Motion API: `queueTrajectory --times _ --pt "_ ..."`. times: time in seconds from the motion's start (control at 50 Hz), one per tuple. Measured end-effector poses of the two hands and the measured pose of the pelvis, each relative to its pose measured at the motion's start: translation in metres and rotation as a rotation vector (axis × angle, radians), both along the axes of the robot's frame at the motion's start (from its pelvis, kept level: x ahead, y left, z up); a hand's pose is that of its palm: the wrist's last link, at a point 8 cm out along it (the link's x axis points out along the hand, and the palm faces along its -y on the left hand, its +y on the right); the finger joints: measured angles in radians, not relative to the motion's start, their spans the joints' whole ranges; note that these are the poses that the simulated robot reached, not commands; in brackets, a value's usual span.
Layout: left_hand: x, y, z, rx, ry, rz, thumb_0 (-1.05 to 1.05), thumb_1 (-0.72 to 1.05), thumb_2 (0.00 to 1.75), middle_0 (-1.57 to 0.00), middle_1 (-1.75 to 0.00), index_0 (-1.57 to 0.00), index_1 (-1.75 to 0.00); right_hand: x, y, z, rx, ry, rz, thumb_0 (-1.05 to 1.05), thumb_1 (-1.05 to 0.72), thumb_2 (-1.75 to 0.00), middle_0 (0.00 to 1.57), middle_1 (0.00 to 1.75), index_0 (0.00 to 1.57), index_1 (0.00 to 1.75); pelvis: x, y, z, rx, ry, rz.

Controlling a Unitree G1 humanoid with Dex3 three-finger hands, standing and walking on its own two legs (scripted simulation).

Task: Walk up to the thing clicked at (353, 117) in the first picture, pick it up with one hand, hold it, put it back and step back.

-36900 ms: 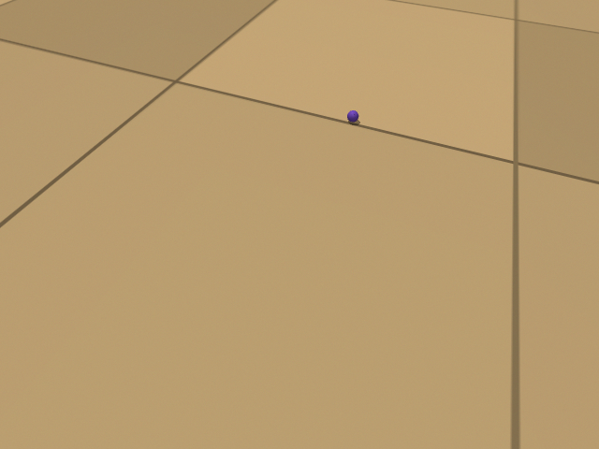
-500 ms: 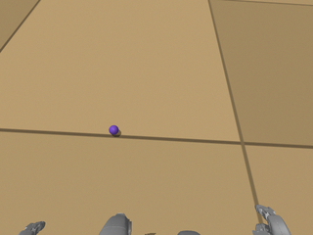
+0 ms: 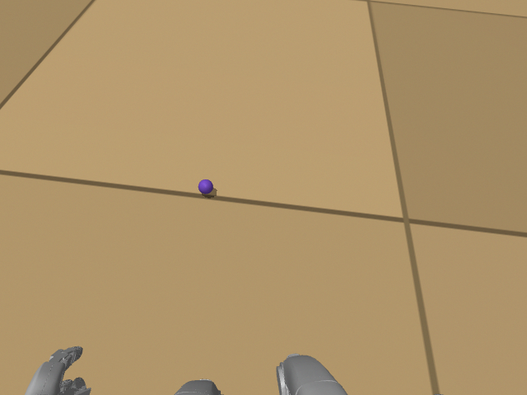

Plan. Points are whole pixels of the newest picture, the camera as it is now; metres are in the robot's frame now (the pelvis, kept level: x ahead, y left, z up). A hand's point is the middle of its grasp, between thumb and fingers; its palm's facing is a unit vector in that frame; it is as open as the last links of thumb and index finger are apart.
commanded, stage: step back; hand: left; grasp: from above
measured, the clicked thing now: (205, 186) +0.97 +0.23 -0.73
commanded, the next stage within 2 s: stand in 1.34 s
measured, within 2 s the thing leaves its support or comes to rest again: neither
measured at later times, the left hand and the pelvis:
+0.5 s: hand out of the picture -0.08 +0.28 -0.14, palm faces +0.05 -0.90 -0.44, open 7.4 cm; pelvis -0.13 -0.01 +0.00, yaw +2 degrees
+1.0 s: hand out of the picture -0.05 +0.27 -0.15, palm faces +0.04 -0.93 -0.35, open 7.4 cm; pelvis -0.11 +0.00 +0.00, yaw +2 degrees
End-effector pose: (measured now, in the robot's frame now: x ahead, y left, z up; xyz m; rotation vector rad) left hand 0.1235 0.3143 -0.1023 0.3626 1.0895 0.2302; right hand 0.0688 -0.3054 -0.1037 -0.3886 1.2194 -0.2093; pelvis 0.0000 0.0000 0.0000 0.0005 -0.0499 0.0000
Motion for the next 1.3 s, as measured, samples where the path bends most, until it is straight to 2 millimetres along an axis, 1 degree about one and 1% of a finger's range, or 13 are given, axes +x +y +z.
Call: queueTrajectory --times 0.08,0.16,0.24,0.3,0.42,0.5,0.56,0.68,0.76,0.86,0.96,1.08,1.3 --pt "-0.039 -0.009 0.000 -0.004 0.032 -0.013 0.00 0.90 0.89 -0.20 -0.30 -0.21 -0.30 -0.008 -0.008 0.004 -0.005 -0.060 0.008 0.01 -0.90 -0.90 0.21 0.30 0.21 0.30 -0.029 -0.006 0.001 -0.012 0.008 -0.027" --pt "-0.083 -0.019 -0.006 0.019 0.063 -0.028 0.00 0.90 0.89 -0.20 -0.30 -0.21 -0.30 -0.018 -0.024 -0.006 0.009 -0.129 0.012 0.01 -0.90 -0.90 0.21 0.30 0.21 0.30 -0.061 -0.018 -0.010 -0.014 0.010 -0.059" --pt "-0.133 -0.028 -0.001 0.023 0.100 -0.014 0.00 0.90 0.89 -0.21 -0.30 -0.21 -0.30 -0.043 -0.031 -0.009 0.023 -0.130 -0.015 0.01 -0.90 -0.90 0.21 0.30 0.21 0.30 -0.086 -0.024 -0.006 -0.001 -0.004 -0.062" --pt "-0.160 -0.027 0.007 0.033 0.109 0.014 0.01 0.90 0.89 -0.21 -0.30 -0.21 -0.30 -0.068 -0.033 -0.009 0.031 -0.111 -0.017 0.01 -0.91 -0.90 0.20 0.30 0.20 0.30 -0.101 -0.023 -0.001 0.018 -0.003 -0.046" --pt "-0.193 -0.010 0.013 0.050 0.064 0.054 0.01 0.90 0.89 -0.21 -0.30 -0.21 -0.30 -0.120 -0.032 -0.016 0.022 0.003 0.008 0.01 -0.91 -0.90 0.20 0.30 0.20 0.30 -0.123 -0.017 -0.002 0.017 0.000 0.012" --pt "-0.210 0.009 0.007 0.046 0.068 0.079 0.01 0.90 0.89 -0.21 -0.30 -0.21 -0.30 -0.144 -0.021 -0.015 0.019 0.040 0.006 0.01 -0.91 -0.90 0.20 0.30 0.20 0.30 -0.133 -0.007 -0.004 0.035 -0.010 0.034" --pt "-0.220 0.013 0.005 0.027 0.107 0.090 0.01 0.90 0.89 -0.20 -0.30 -0.21 -0.30 -0.157 -0.011 -0.009 0.029 0.028 -0.005 0.01 -0.91 -0.90 0.20 0.30 0.20 0.30 -0.135 -0.003 0.001 0.024 -0.004 0.032" --pt "-0.220 0.004 0.002 0.000 0.130 0.070 0.01 0.90 0.89 -0.20 -0.30 -0.20 -0.30 -0.157 -0.008 -0.005 0.050 -0.001 -0.013 0.01 -0.90 -0.90 0.21 0.30 0.21 0.30 -0.134 -0.012 0.004 0.018 -0.001 0.012" --pt "-0.213 -0.012 0.000 -0.006 0.103 0.066 0.01 0.90 0.89 -0.20 -0.30 -0.20 -0.30 -0.144 -0.015 -0.012 0.054 -0.011 -0.017 0.01 -0.90 -0.90 0.21 0.30 0.21 0.30 -0.130 -0.018 0.001 -0.018 -0.009 0.015" --pt "-0.206 -0.022 0.003 -0.030 0.067 0.079 0.01 0.90 0.89 -0.21 -0.30 -0.21 -0.30 -0.120 -0.016 -0.008 0.044 -0.023 0.013 0.01 -0.91 -0.90 0.21 0.30 0.20 0.30 -0.122 -0.015 0.005 -0.007 -0.006 0.027" --pt "-0.195 -0.012 -0.003 -0.044 0.076 0.081 0.01 0.90 0.89 -0.21 -0.30 -0.21 -0.30 -0.098 -0.009 -0.004 0.025 -0.037 0.036 0.01 -0.91 -0.90 0.20 0.30 0.20 0.30 -0.111 -0.003 0.003 -0.004 0.001 0.043" --pt "-0.170 0.001 -0.011 -0.055 0.102 0.069 0.01 0.90 0.89 -0.20 -0.30 -0.21 -0.30 -0.078 0.011 0.001 0.028 -0.056 0.021 0.01 -0.91 -0.90 0.20 0.30 0.20 0.30 -0.097 0.007 0.004 0.003 0.006 0.013" --pt "-0.123 0.004 0.000 -0.043 0.073 0.025 0.01 0.90 0.89 -0.20 -0.30 -0.21 -0.30 -0.035 0.032 0.007 0.072 -0.115 0.001 0.01 -0.90 -0.90 0.21 0.30 0.21 0.30 -0.081 0.012 0.013 -0.004 0.015 -0.010"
